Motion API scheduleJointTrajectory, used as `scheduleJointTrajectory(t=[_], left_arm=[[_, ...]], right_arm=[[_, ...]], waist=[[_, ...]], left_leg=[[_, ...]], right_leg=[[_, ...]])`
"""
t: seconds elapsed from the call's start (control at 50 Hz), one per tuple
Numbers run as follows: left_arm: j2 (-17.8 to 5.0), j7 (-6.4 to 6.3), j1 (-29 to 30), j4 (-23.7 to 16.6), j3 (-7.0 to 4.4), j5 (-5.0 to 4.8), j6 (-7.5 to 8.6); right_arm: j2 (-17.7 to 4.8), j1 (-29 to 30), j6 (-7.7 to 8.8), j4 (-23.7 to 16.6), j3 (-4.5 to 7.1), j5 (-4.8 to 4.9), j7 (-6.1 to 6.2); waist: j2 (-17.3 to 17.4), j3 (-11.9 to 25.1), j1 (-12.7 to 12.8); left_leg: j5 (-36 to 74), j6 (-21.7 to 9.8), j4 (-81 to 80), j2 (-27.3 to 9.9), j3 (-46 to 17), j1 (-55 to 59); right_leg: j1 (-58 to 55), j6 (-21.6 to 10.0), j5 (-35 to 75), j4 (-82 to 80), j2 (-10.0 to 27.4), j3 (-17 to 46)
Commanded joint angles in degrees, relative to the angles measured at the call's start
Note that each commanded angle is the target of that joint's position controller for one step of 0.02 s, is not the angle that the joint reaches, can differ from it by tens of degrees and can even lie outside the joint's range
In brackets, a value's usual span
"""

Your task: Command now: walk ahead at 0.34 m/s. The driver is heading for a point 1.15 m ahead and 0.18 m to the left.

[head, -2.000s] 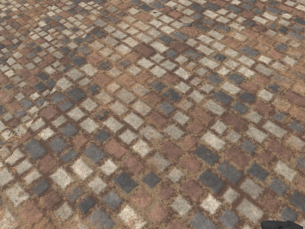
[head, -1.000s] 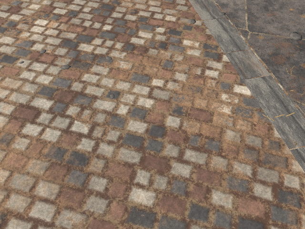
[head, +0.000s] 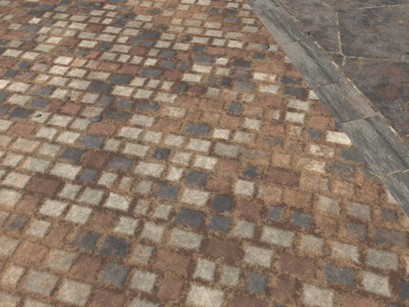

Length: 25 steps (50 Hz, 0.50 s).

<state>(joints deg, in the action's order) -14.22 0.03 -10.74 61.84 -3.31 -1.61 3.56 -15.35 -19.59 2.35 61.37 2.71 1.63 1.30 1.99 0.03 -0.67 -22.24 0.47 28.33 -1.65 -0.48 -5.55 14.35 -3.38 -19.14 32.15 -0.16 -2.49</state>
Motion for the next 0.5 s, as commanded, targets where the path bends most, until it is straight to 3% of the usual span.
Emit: scheduleJointTrajectory(t=[0.02, 0.04, 0.06, 0.08, 0.1, 0.14, 0.16, 0.22, 0.28, 0.32, 0.38, 0.42, 0.44, 0.46, 0.48, 0.5], left_arm=[[-9.8, -0.24, -15.4, 2.9, -2.90, 0.25, 0.98], [-13.5, 0.64, -21.1, 3.9, -3.18, 0.60, 1.59], [-9.6, 0.80, -16.1, 2.8, -1.67, 1.09, 2.58], [-6.8, 0.94, -11.8, 1.1, -0.83, 1.04, 3.24], [-6.3, 1.22, -9.1, -0.1, -0.37, 1.10, 3.50], [-4.2, 1.30, -8.3, -0.7, 0.68, 1.38, 3.03], [-4.0, 1.03, -9.8, -0.5, 0.90, 1.57, 2.68], [-6.1, -0.24, -12.4, -0.3, 0.83, 1.80, 1.99], [-7.4, -1.00, -13.4, -0.8, 0.66, 1.79, 1.70], [-7.6, -1.11, -15.8, -0.3, 0.47, 1.37, 1.67], [-7.6, -1.23, -16.6, 0.1, 0.02, 0.63, 1.30], [-8.8, -1.28, -15.0, -0.5, -0.58, 0.84, 0.79], [-9.6, -1.30, -14.2, -0.9, -0.92, 1.09, 0.36], [-9.1, -1.31, -13.4, -1.3, -0.79, 1.47, -0.24], [-7.9, -1.23, -13.2, -2.3, -0.16, 2.01, -0.44], [0.4, -0.29, -21.1, -3.1, 2.07, 1.99, 0.61]], right_arm=[[-3.8, 8.5, 1.56, -6.3, 0.02, -0.53, -0.54], [-2.4, 9.1, 2.57, -8.7, -0.18, -0.23, -0.22], [-5.0, 9.5, 3.25, -8.9, 0.48, 1.13, -0.43], [-5.3, 9.4, 3.84, -8.7, 0.57, 1.71, -1.00], [-5.3, 9.2, 4.21, -8.3, 0.81, 1.27, -1.18], [-5.8, 10.3, 4.17, -8.5, 1.55, 0.12, -1.60], [-4.9, 10.3, 3.89, -8.5, 1.50, -0.09, -1.93], [-2.6, 15.7, 3.09, -11.0, 0.91, -0.54, -2.18], [-1.1, 23.1, 3.03, -14.0, -0.07, -0.34, -2.50], [-1.4, 26.2, 3.01, -15.2, -0.31, -0.09, -2.93], [-2.6, 28.1, 3.28, -16.9, -0.20, 0.21, -3.78], [-4.8, 24.9, 3.54, -16.7, 0.71, 0.11, -4.10], [-6.4, 20.4, 3.48, -15.7, 1.58, 0.05, -3.95], [-8.5, 11.3, 3.25, -13.0, 2.93, 0.15, -3.59], [-10.9, 1.0, 2.89, -10.4, 3.97, -0.05, -3.02], [-16.3, -6.1, 2.69, -8.6, 5.19, -1.40, -2.87]], waist=[[-11.2, -1.1, 8.5], [-20.9, 1.8, 9.2], [-12.4, -1.9, 6.3], [-9.0, -4.5, 4.6], [-6.9, -5.1, 3.3], [-6.3, -5.4, 2.4], [-7.1, -4.9, 2.5], [-5.6, -5.7, 3.3], [-6.0, -7.4, 4.8], [-6.4, -8.4, 5.5], [-6.4, -8.9, 4.2], [-7.4, -5.5, 1.3], [-8.7, -1.7, -1.4], [-8.8, 3.8, -6.0], [-7.1, 10.3, -10.1], [8.2, 20.9, -6.5]], left_leg=[[4.0, -3.3, 14.7, 0.3, 1.5, -26.3], [-10.2, -1.8, 30.3, 5.3, 0.7, -36.2], [-9.8, -3.0, 39.6, 1.3, -4.6, -41.1], [-3.6, -4.4, 41.6, -1.3, -5.4, -43.1], [1.8, -5.1, 40.3, -3.3, -4.3, -42.9], [8.6, -4.5, 34.9, -5.6, -2.8, -39.7], [10.2, -3.8, 32.9, -5.7, -1.7, -38.3], [14.8, -1.1, 24.3, -5.1, 0.7, -38.6], [22.0, -0.4, 11.5, -3.0, 3.0, -33.4], [24.6, -0.9, 7.2, -1.8, 3.8, -30.9], [24.1, -3.1, 2.8, -1.6, 2.4, -30.7], [21.2, -4.9, 2.0, 0.1, 2.9, -25.3], [19.3, -6.0, 2.9, 2.0, 4.2, -18.9], [18.7, -7.5, 2.9, 3.9, 5.4, -7.7], [17.3, -10.0, 4.6, -1.4, -0.5, 9.2], [3.1, -20.2, -0.2, -17.5, -29.4, 31.5]], right_leg=[[-23.2, -5.0, -2.2, -14.0, 10.5, 19.0], [-27.6, -13.1, -8.3, -22.4, 21.1, 42.0], [-24.7, -13.8, -11.1, -22.0, 22.6, 42.0], [-22.4, -11.6, -9.9, -21.9, 20.2, 35.3], [-20.7, -9.5, -6.1, -22.5, 17.8, 29.3], [-17.6, -6.7, 7.4, -23.4, 14.3, 19.8], [-17.0, -6.5, 12.7, -23.7, 13.2, 16.7], [-15.2, -7.5, 21.8, -25.1, 12.1, 11.8], [-10.7, -6.9, 21.3, -27.2, 10.5, 7.8], [-10.8, -7.1, 20.8, -28.2, 11.3, 6.9], [-16.6, -6.3, 25.4, -26.2, 13.8, 6.1], [-20.5, -5.0, 39.3, -20.8, 14.9, 5.1], [-21.5, -4.3, 50.3, -15.1, 14.8, 4.4], [-19.6, -3.0, 56.9, -4.4, 12.7, 2.6], [-8.7, -1.5, 47.4, 10.4, 10.5, 1.9], [14.3, 2.4, 15.3, 35.2, -0.3, 1.2]])
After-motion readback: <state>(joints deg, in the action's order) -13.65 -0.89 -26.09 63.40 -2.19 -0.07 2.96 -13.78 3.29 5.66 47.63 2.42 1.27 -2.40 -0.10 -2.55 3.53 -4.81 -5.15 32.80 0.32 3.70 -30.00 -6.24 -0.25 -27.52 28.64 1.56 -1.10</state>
